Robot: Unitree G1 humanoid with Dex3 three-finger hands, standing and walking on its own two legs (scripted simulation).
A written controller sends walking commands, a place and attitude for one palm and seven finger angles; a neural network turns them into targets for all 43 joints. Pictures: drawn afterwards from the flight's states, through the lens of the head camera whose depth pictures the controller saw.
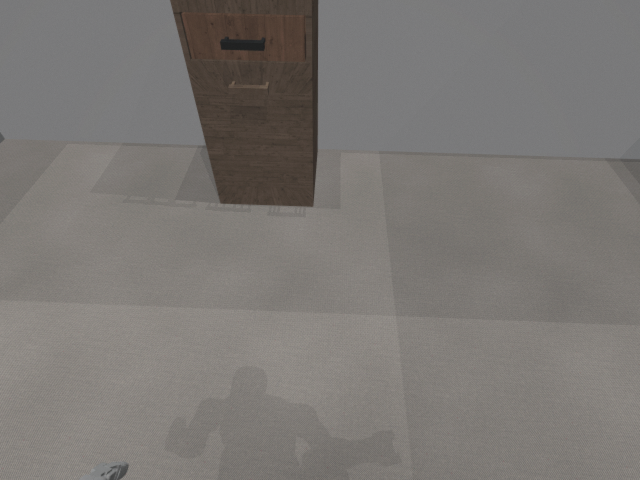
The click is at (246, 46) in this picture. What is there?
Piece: drawer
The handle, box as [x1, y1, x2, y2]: [220, 37, 264, 50]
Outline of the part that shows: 220,41 221,49 263,50 264,48 264,38 260,40 236,40 225,37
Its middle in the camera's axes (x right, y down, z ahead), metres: -0.25 -0.63 +1.25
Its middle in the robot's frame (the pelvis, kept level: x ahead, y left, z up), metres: +1.35 +0.31 -0.02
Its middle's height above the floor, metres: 0.75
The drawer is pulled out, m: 0.00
